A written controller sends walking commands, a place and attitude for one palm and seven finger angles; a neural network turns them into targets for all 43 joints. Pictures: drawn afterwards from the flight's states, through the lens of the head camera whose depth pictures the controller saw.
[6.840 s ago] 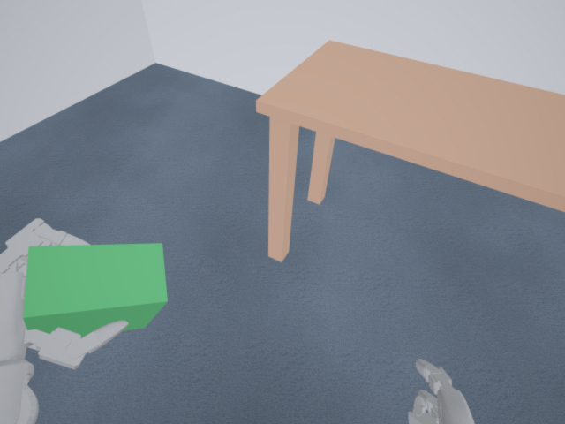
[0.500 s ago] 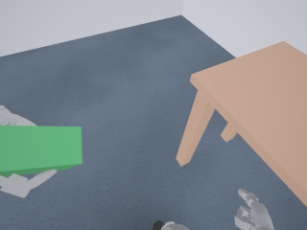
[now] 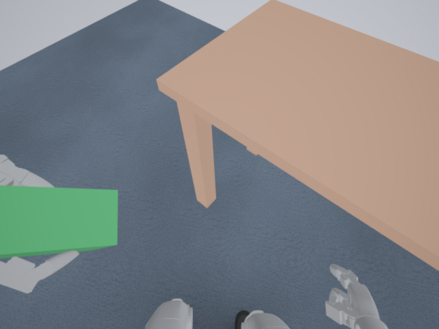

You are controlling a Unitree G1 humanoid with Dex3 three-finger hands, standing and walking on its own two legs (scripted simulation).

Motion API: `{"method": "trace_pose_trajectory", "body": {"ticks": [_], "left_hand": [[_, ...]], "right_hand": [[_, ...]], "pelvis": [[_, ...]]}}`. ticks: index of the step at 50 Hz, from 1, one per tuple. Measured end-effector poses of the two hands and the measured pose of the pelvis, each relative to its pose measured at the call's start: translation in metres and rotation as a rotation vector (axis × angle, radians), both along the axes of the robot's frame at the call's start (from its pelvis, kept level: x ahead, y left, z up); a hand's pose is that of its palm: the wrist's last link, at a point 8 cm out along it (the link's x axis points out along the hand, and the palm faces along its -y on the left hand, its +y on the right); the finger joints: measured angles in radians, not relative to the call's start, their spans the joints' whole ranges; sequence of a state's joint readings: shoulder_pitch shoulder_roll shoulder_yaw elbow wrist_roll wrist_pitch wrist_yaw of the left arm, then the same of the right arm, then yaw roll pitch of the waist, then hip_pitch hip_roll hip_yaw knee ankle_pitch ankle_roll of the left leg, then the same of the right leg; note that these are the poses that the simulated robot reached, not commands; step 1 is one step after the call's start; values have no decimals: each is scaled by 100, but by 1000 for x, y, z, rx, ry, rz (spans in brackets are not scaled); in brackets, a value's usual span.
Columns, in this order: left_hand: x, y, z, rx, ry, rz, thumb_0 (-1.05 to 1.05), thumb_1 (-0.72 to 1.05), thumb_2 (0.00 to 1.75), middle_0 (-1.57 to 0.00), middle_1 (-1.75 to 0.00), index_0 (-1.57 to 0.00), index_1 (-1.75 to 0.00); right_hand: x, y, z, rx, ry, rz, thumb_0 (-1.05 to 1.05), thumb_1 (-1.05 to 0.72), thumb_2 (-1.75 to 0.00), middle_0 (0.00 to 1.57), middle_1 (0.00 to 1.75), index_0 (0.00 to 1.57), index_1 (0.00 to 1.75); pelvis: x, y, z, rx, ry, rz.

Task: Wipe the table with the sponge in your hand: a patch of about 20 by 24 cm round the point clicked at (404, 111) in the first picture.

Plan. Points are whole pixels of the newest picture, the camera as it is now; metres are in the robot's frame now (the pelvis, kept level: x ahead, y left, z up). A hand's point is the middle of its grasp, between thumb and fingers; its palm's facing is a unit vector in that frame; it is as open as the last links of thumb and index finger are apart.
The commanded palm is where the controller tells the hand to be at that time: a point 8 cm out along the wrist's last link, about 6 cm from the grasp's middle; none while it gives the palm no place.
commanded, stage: turn to face it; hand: left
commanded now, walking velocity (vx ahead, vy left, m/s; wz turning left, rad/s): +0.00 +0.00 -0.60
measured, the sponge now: (69, 224) +0.23 +0.20 +0.15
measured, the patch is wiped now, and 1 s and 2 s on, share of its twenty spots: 0.00 0.00 0.00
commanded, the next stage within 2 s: take the last steps up to it in 1.80 s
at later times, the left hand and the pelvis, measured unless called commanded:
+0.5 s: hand (137, 220) +0.23 +0.11 +0.17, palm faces +0.11 -0.85 -0.51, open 10.4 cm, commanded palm +0.18 +0.17 +0.18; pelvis -0.06 -0.04 -0.01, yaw -18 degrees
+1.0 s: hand (192, 263) +0.18 +0.04 +0.17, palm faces -0.12 -0.88 -0.46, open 10.4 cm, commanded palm +0.16 +0.09 +0.18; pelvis -0.13 -0.05 +0.00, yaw -35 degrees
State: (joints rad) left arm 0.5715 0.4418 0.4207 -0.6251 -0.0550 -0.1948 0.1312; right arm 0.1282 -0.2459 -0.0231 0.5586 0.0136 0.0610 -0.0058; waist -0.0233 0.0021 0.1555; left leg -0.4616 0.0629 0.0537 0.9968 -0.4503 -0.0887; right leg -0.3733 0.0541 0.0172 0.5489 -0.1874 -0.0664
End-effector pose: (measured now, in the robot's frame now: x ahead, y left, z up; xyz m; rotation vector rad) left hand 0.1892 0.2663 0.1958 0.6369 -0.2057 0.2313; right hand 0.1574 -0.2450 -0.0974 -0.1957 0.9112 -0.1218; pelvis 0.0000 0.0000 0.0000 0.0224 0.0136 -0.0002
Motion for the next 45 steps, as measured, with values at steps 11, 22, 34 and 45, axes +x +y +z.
{"method": "trace_pose_trajectory", "body": {"ticks": [11, 22, 34, 45], "left_hand": [[-1, 0, -7, -90, -118, -48, -1, -52, 99, -70, -134, -72, -133], [14, -83, -6, -61, -90, -200, -1, -52, 99, -70, -134, -72, -133], [5, -156, 5, -21, -23, -404, -1, -52, 99, -70, -134, -72, -133], [-10, -163, -5, -129, -81, -489, -1, -52, 99, -70, -134, -72, -133]], "right_hand": [[-41, -21, 30, -86, -109, -106, 1, -91, -90, 19, 30, 20, 30], [-92, -9, 0, 131, -176, -159, 1, -90, -90, 20, 30, 20, 30], [-204, -95, 1, 12, -8, -428, 1, -91, -90, 20, 30, 20, 30], [-254, -107, 29, -99, -70, -506, 1, -91, -90, 19, 30, 20, 30]], "pelvis": [[-21, 3, -3, 8, -19, -136], [-49, -34, -10, -30, -31, -286], [-87, -56, 2, 11, -12, -429], [-115, -45, -3, 21, -4, -538]]}}
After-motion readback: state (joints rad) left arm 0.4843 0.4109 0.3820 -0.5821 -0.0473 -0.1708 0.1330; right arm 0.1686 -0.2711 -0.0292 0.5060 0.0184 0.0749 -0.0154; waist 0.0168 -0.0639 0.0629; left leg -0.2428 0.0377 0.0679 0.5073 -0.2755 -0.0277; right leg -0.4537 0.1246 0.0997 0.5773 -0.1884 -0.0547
